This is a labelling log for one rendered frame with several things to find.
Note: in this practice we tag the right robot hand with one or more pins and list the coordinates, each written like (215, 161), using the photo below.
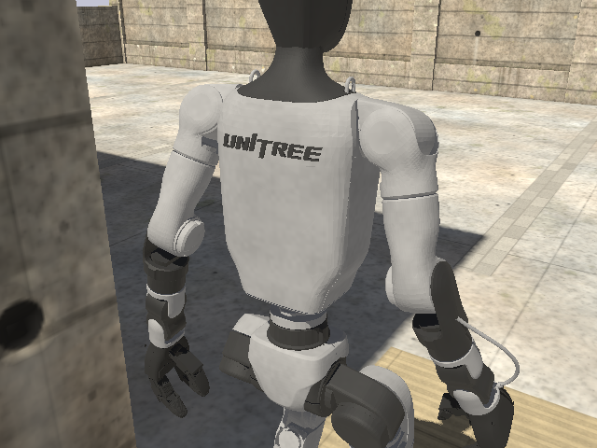
(492, 429)

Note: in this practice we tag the left robot hand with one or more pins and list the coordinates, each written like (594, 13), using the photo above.
(159, 361)

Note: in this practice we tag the robot left forearm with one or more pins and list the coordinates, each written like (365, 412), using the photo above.
(165, 297)

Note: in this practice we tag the robot right upper arm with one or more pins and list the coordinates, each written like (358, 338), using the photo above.
(403, 142)

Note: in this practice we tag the humanoid robot torso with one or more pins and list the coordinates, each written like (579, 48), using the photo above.
(298, 197)

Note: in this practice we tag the robot right forearm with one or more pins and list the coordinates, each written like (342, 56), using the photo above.
(452, 348)

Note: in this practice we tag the robot left upper arm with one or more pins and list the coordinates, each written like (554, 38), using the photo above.
(174, 227)

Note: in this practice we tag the right robot thigh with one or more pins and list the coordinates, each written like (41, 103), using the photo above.
(372, 408)

